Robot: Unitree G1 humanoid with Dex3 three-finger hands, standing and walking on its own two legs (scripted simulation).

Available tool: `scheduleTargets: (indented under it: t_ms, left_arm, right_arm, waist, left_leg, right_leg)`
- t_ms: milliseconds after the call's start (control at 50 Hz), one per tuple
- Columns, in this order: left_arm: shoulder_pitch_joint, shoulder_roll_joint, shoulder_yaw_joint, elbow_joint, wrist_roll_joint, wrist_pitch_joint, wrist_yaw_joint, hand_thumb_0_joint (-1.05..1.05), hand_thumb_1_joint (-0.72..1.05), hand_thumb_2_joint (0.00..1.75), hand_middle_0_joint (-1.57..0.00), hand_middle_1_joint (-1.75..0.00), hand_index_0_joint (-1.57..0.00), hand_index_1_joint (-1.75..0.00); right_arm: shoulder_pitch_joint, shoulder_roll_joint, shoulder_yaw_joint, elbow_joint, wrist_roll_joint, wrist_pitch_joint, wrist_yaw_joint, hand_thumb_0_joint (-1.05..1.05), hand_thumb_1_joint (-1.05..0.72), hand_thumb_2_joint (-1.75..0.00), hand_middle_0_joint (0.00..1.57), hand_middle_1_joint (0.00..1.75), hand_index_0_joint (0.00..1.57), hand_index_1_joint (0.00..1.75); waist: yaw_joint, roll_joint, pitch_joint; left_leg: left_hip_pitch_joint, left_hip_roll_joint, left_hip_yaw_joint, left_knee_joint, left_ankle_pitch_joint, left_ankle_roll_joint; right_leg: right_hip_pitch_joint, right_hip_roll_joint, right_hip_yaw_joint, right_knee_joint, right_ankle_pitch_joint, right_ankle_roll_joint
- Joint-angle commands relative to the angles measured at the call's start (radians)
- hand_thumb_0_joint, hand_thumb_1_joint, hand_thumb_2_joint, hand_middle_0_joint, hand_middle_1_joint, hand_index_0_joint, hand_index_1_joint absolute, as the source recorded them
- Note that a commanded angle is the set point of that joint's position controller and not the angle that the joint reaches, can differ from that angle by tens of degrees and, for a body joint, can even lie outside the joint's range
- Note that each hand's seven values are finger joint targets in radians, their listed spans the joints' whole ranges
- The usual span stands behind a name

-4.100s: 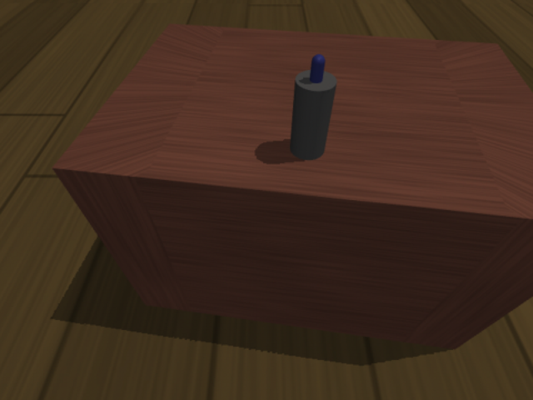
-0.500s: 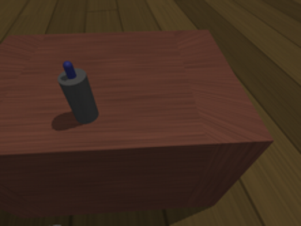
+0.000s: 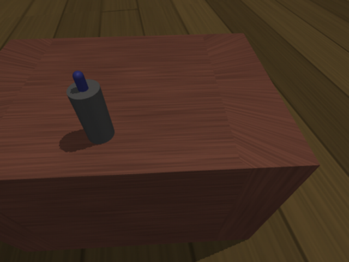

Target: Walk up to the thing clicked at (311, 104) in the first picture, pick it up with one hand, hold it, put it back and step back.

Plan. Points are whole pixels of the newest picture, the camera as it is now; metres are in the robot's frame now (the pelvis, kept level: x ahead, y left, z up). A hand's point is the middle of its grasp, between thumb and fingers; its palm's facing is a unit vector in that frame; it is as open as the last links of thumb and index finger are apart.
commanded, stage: walk up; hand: left
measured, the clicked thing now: (90, 107) +0.49 +0.23 +0.08
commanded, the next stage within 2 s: stand in 0.08 s
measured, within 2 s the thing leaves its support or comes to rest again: neither
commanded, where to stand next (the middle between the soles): +0.04 +0.01 m, yaw +2 degrees
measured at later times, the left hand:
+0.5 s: hand out of the picture +0.08 +0.25 -0.16, palm faces -0.03 -0.94 -0.35, open 7.4 cm
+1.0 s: hand out of the picture +0.07 +0.25 -0.15, palm faces -0.04 -0.94 -0.35, open 7.4 cm
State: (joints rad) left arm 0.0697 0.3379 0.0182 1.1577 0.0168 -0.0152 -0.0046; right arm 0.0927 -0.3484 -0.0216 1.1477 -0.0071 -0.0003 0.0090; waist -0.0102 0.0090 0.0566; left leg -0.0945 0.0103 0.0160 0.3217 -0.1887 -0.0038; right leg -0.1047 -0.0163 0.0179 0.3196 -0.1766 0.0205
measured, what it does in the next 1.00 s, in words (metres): stands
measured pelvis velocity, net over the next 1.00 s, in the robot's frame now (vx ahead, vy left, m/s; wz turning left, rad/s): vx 0.00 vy -0.01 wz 0.00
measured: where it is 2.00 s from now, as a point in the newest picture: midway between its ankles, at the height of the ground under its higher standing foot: outside the picture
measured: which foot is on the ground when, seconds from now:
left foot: down 0.00-1.00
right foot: down 0.00-1.00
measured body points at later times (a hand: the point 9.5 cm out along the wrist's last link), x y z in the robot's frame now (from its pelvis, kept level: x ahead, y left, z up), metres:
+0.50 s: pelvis +0.00 -0.01 +0.00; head +0.01 -0.01 +0.45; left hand +0.08 +0.30 -0.13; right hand +0.08 -0.31 -0.13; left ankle -0.01 +0.12 -0.75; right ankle +0.00 -0.13 -0.75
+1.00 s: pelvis +0.00 -0.01 +0.00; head +0.01 -0.01 +0.45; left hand +0.08 +0.29 -0.13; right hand +0.07 -0.31 -0.14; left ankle -0.01 +0.12 -0.75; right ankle +0.00 -0.13 -0.75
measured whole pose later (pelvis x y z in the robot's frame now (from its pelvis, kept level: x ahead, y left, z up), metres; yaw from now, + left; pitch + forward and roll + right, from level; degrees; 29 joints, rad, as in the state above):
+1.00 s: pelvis +0.00 -0.01 +0.00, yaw +0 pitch -2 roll +0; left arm 0.11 0.35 0.00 1.12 0.01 -0.01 -0.01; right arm 0.11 -0.35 0.00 1.14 -0.01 -0.01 0.01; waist -0.01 0.00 0.06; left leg -0.10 0.02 0.01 0.31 -0.18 -0.02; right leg -0.11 -0.01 0.01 0.32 -0.17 0.01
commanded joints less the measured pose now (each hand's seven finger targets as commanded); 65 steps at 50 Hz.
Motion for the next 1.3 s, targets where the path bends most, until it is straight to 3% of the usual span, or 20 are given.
scheduleTargets:
  t_ms: [0, 220, 540, 960, 1280]
  left_arm:
    - [-0.058, 0.216, 0.034, -0.067, -0.004, -0.019, 0.016, 0.0, 0.9, 0.9, -0.2, -0.3, -0.2, -0.3]
    - [-0.03, 0.221, 0.024, -0.08, -0.01, -0.018, 0.014, 0.0, 0.9, 0.9, -0.2, -0.3, -0.2, -0.3]
    - [-0.01, 0.232, 0.019, -0.09, -0.008, -0.018, 0.014, 0.0, 0.9, 0.9, -0.2, -0.3, -0.2, -0.3]
    - [-0.001, 0.237, 0.016, -0.091, -0.011, -0.015, 0.012, 0.0, 0.9, 0.9, -0.2, -0.3, -0.2, -0.3]
    - [0.005, 0.234, 0.014, -0.096, -0.008, -0.018, 0.014, 0.0, 0.9, 0.9, -0.2, -0.3, -0.2, -0.3]
  right_arm:
    - [-0.04, -0.207, -0.034, -0.065, 0.001, -0.021, -0.013, 0.0, -0.9, -0.9, 0.2, 0.3, 0.2, 0.3]
    - [-0.053, -0.21, -0.025, -0.074, 0.001, -0.03, -0.014, 0.0, -0.9, -0.9, 0.2, 0.3, 0.2, 0.3]
    - [-0.045, -0.214, -0.023, -0.071, -0.001, -0.027, -0.013, 0.0, -0.9, -0.9, 0.2, 0.3, 0.2, 0.3]
    - [-0.015, -0.209, -0.015, -0.067, -0.002, -0.029, -0.013, 0.0, -0.9, -0.9, 0.2, 0.3, 0.2, 0.3]
    - [-0.015, -0.214, -0.018, -0.073, -0.002, -0.03, -0.016, 0.0, -0.9, -0.9, 0.2, 0.3, 0.2, 0.3]
  waist:
    - [0.002, -0.012, -0.094]
    - [0.002, -0.011, -0.098]
    - [0.004, -0.013, -0.086]
    - [0.007, -0.012, -0.074]
    - [0.007, -0.017, -0.094]
  left_leg:
    - [0.02, 0.11, -0.085, -0.044, 0.14, 0.025]
    - [0.039, 0.123, -0.093, -0.053, 0.199, 0.018]
    - [0.025, 0.121, -0.09, -0.052, 0.124, 0.02]
    - [0.004, 0.122, -0.098, -0.061, 0.116, 0.014]
    - [0.042, 0.127, -0.088, -0.048, 0.171, 0.019]
  right_leg:
    - [0.011, -0.099, 0.076, -0.04, 0.157, -0.032]
    - [0.011, -0.108, 0.077, -0.041, 0.192, -0.034]
    - [0.0, -0.11, 0.086, -0.057, 0.143, -0.037]
    - [-0.003, -0.108, 0.085, -0.047, 0.116, -0.041]
    - [-0.01, -0.111, 0.085, -0.036, 0.188, -0.041]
